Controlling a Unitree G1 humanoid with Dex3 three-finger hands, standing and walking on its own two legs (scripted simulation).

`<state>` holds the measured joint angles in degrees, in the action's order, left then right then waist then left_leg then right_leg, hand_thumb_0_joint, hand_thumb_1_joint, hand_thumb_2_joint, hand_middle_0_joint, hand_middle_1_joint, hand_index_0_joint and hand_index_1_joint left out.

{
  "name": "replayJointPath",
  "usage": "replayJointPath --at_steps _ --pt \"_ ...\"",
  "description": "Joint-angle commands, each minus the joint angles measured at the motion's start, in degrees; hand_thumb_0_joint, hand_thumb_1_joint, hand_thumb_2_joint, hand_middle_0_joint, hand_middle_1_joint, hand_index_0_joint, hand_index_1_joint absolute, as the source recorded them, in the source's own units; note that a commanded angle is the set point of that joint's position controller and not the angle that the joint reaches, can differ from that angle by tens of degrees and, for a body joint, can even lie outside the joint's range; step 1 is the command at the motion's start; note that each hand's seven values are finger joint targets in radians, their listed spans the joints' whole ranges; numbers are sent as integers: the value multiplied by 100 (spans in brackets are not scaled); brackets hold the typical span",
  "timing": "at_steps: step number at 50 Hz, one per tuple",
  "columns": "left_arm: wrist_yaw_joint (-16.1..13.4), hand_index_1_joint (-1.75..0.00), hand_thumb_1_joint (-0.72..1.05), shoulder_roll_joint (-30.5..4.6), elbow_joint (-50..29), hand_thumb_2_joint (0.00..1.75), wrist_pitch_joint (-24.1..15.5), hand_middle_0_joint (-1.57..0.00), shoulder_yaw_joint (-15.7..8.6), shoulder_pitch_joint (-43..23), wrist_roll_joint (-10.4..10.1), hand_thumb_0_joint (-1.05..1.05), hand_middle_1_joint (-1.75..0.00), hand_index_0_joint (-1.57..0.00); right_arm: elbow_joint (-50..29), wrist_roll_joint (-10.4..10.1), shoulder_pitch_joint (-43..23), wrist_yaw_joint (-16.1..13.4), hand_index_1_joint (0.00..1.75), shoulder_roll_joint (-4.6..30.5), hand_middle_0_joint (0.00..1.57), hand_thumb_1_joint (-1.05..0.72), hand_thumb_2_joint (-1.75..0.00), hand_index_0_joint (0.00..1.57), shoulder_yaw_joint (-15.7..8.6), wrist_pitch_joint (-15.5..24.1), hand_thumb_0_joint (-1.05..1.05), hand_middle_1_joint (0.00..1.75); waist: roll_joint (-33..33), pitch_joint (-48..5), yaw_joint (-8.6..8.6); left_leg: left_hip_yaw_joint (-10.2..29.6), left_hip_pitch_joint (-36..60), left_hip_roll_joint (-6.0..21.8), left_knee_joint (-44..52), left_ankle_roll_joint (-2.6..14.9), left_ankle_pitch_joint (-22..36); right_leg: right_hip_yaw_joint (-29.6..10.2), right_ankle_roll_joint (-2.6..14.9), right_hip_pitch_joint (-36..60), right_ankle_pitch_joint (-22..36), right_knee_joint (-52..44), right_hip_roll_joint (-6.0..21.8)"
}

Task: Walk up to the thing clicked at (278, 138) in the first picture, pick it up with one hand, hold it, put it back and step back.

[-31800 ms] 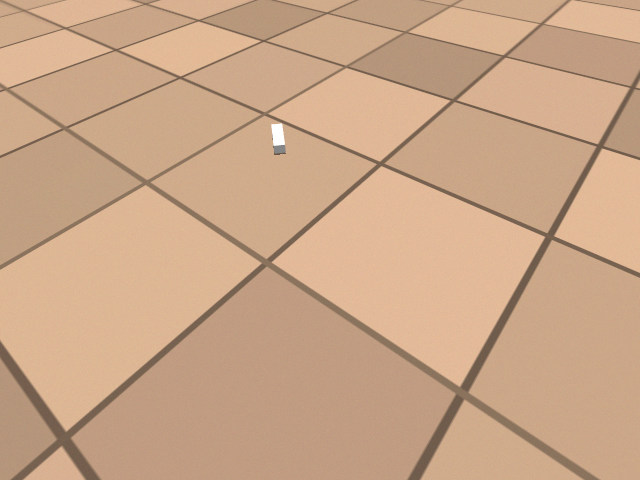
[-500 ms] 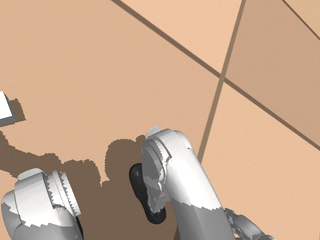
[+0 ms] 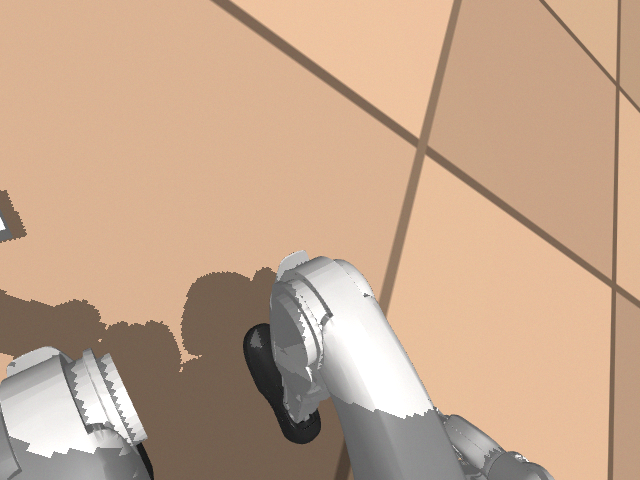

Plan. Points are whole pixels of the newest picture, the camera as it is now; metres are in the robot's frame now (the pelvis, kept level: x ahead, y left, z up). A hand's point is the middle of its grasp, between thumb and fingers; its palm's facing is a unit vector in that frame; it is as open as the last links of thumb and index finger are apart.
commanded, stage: rest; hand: left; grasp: from above
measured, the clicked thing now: out of the picture +0.46 +0.32 -0.27
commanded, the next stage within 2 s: open in 0.04 s
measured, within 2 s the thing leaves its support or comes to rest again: neither
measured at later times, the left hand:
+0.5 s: hand out of the picture +0.45 +0.33 -0.24, palm faces -0.43 -0.15 -0.89, open 11.0 cm
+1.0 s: hand out of the picture +0.45 +0.32 -0.24, palm faces -0.42 -0.15 -0.90, open 13.7 cm
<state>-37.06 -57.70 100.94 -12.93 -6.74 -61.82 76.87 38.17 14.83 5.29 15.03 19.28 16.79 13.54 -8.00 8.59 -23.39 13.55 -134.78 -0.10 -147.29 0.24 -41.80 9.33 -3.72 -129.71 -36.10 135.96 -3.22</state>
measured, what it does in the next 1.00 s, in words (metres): stands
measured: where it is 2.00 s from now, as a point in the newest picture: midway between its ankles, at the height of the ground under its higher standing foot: (221, 452)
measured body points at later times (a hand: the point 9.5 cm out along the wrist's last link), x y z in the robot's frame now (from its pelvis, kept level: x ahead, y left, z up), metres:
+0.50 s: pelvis +0.00 +0.00 +0.00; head +0.27 +0.13 +0.33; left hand +0.46 +0.33 -0.19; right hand +0.04 -0.26 -0.04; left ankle +0.06 +0.12 -0.26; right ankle +0.12 -0.12 -0.26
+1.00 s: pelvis +0.00 +0.00 +0.01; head +0.27 +0.14 +0.33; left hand +0.47 +0.33 -0.19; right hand +0.06 -0.25 -0.04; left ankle +0.06 +0.12 -0.26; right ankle +0.12 -0.12 -0.26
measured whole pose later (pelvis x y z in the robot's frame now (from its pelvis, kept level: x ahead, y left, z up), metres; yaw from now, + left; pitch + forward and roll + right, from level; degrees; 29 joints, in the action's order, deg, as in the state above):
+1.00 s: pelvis +0.00 +0.00 +0.01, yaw -1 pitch +27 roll -15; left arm -36.0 -60.2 99.9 -13.6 -5.7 -61.8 75.4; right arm 36.2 14.5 5.7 14.6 20.4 18.6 13.9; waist -9.1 9.7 -23.7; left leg 14.5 -133.8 -0.1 -146.5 0.2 -41.6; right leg 10.2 -3.6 -128.3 -35.7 134.5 -3.3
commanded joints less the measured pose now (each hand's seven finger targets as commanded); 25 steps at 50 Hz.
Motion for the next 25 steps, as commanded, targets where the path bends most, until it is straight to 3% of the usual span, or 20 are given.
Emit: replayJointPath --at_steps 1,2,3,5,6,7,9,12,16,25 --pt "-128 -53 66 -1446 -695 58 58 -100 -122 -1459 -165 0 -55 -102 61 -77 1130 -76 30 2036 20 -91 -90 20 -605 47 0 30 3301 -3635 -196 -487 2893 165 1606 -7 1490 603 482 2130 1500 -965 -184" --pt "-117 -53 65 -1508 -673 59 45 -100 -207 -1402 -233 0 -55 -102 54 -59 1135 -98 30 2018 20 -90 -90 20 -594 34 0 30 3232 -3689 -175 -479 2863 174 1604 8 1501 617 482 2236 1498 -1016 -210" --pt "-72 -53 65 -1442 -646 60 35 -101 -155 -1408 -189 0 -55 -102 29 -52 1139 -87 30 2046 20 -90 -90 20 -571 39 0 30 3238 -3562 -245 -454 2907 179 1575 -15 1540 632 485 2145 1520 -961 -172" --pt "-29 -53 65 -1477 -710 59 -25 -101 -105 -1392 -187 0 -54 -102 -12 -79 1080 -104 30 2011 20 -91 -90 20 -565 6 0 30 3193 -3619 -202 -487 2770 175 1610 22 1390 596 488 2273 1412 -1044 -230" --pt "-18 -51 65 -1527 -614 58 -31 -101 -180 -1349 -212 0 -53 -102 -25 -64 1173 -100 30 2014 20 -90 -90 20 -533 -13 0 30 3074 -3551 -244 -475 2729 165 1576 34 1400 620 475 2278 1427 -1056 -197" --pt "-9 -53 66 -1541 -617 59 -53 -100 -173 -1228 -209 0 -54 -102 -18 -89 1130 -120 30 2022 20 -90 -90 20 -549 -39 0 30 3035 -3593 -173 -477 2712 166 1627 35 1396 612 481 2320 1404 -1070 -225" --pt "27 -54 50 -1466 -683 59 -104 -84 -98 -1273 -222 0 -55 -86 -18 -55 1154 -139 30 2005 20 -89 -90 20 -547 -56 0 30 3090 -3577 -212 -517 2778 166 1574 36 1367 605 471 2298 1398 -1093 -215" --pt "47 -52 26 -1621 -724 52 -146 -61 -151 -1177 -200 0 -53 -62 -22 -63 1195 -160 30 2009 20 -89 -90 20 -516 -98 0 30 3073 -3650 -184 -522 2742 169 1553 47 1513 599 469 2477 1516 -1120 -252" --pt "18 -59 -6 -1633 -754 61 -239 -48 -142 -1202 -182 0 -59 -48 -46 -48 1147 -207 30 2020 20 -89 -90 20 -481 -149 0 30 3082 -3590 -178 -466 2778 181 1609 17 1457 639 490 2359 1431 -1103 -239" --pt "-24 -74 -23 -1411 -581 76 -310 -34 105 -1236 -160 0 -74 -33 -28 -10 1090 -214 30 1998 20 -89 -90 20 -408 -119 0 30 3059 -3349 -278 -381 2719 205 1672 -1 1197 696 475 2163 1262 -1100 -245"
